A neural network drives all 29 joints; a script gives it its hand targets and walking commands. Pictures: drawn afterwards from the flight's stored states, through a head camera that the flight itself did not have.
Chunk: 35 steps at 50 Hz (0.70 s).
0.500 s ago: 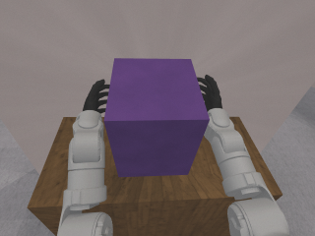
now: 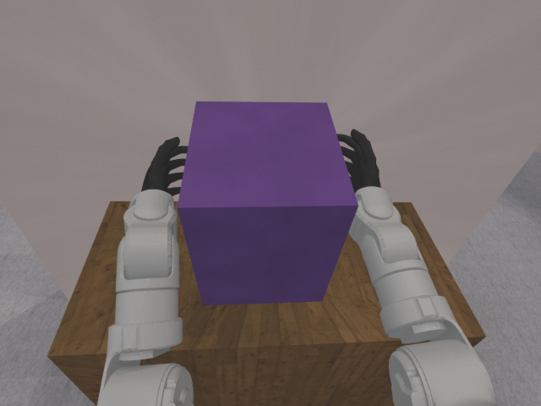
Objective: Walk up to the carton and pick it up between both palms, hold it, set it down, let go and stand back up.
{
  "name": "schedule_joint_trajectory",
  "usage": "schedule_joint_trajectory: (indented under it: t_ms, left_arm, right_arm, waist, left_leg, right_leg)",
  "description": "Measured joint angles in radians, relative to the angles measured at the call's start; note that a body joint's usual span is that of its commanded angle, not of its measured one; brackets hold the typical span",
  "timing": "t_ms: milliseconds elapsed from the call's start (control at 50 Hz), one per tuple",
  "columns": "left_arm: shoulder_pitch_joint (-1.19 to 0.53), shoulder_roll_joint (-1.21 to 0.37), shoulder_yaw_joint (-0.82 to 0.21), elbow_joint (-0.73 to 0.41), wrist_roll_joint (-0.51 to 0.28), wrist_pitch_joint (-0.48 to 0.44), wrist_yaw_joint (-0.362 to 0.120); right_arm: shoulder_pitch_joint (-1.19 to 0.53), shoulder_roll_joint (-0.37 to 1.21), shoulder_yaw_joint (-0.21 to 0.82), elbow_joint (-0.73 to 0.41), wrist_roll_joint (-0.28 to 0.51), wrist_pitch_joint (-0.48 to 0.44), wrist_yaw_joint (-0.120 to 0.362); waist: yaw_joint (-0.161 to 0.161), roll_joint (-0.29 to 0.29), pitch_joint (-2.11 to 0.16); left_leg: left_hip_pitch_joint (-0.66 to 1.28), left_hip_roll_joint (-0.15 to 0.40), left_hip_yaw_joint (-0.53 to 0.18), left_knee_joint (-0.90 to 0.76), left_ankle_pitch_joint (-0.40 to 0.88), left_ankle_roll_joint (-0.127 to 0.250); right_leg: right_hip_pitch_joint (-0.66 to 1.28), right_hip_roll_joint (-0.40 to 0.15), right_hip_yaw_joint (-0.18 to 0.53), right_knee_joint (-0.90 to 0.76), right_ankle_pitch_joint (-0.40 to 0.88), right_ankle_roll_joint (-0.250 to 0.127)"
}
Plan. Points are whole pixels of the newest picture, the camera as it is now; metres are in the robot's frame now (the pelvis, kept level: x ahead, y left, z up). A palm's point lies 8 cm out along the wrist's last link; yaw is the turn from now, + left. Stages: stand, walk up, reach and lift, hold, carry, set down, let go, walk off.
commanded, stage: hold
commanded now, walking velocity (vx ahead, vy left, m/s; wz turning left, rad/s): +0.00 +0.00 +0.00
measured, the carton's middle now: (262, 207) +0.38 +0.01 +0.11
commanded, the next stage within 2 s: set down in 1.22 s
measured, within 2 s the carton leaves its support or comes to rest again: neither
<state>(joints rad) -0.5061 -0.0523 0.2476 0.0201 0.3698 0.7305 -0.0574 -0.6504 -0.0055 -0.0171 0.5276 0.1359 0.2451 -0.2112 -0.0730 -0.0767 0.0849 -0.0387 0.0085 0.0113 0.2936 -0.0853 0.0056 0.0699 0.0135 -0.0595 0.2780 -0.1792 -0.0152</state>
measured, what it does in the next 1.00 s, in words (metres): stands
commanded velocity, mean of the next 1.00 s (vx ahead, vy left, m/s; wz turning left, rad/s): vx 0.00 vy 0.00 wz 0.00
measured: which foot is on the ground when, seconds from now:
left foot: down 0.00-1.00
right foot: down 0.00-1.00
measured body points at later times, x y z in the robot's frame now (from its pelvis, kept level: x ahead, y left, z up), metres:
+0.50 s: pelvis +0.01 +0.00 +0.00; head -0.03 +0.03 +0.45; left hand +0.37 +0.16 +0.17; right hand +0.39 -0.14 +0.18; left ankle +0.06 +0.11 -0.75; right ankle +0.00 -0.10 -0.75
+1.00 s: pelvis +0.00 +0.00 +0.00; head -0.03 +0.03 +0.45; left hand +0.37 +0.16 +0.17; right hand +0.38 -0.14 +0.18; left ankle +0.06 +0.11 -0.75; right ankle +0.00 -0.10 -0.75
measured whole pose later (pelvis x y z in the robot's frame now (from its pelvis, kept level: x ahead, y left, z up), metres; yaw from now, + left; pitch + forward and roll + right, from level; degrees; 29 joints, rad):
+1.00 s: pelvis +0.00 +0.00 +0.00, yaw +0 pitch -10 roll +0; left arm -0.51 -0.05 0.26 0.03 0.37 0.73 -0.06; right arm -0.66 -0.02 0.00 0.54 0.16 0.26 -0.22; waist -0.08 -0.08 0.08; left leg -0.03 0.01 0.01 0.29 -0.09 0.00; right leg 0.08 0.01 -0.06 0.27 -0.18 -0.02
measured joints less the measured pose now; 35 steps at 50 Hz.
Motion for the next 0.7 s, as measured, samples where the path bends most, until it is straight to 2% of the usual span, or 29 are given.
schedule_joint_trajectory:
  t_ms: [200, 420, 700]
  left_arm:
    - [-0.049, 0.006, -0.002, 0.048, -0.017, -0.007, 0.028]
    - [0.001, -0.006, 0.005, -0.004, -0.011, -0.007, 0.018]
    - [-0.008, 0.005, -0.003, 0.009, -0.033, -0.005, 0.023]
  right_arm:
    - [-0.036, 0.011, -0.057, 0.048, -0.028, -0.025, 0.025]
    - [-0.016, -0.017, 0.021, 0.017, 0.034, -0.013, -0.003]
    - [-0.004, -0.007, 0.003, -0.008, 0.017, 0.002, -0.008]
  waist:
    - [0.009, -0.001, -0.024]
    - [-0.014, 0.0, -0.006]
    - [0.0, 0.012, -0.017]
  left_leg:
    - [-0.027, -0.002, 0.006, -0.006, 0.003, 0.002]
    - [0.012, -0.004, -0.001, 0.01, -0.022, -0.002]
    - [-0.013, -0.001, -0.001, 0.006, -0.01, -0.002]
  right_leg:
    - [-0.038, -0.003, 0.005, 0.013, -0.005, 0.001]
    - [0.019, -0.004, -0.001, -0.003, -0.015, 0.005]
    - [-0.012, -0.001, -0.002, 0.005, -0.009, 0.001]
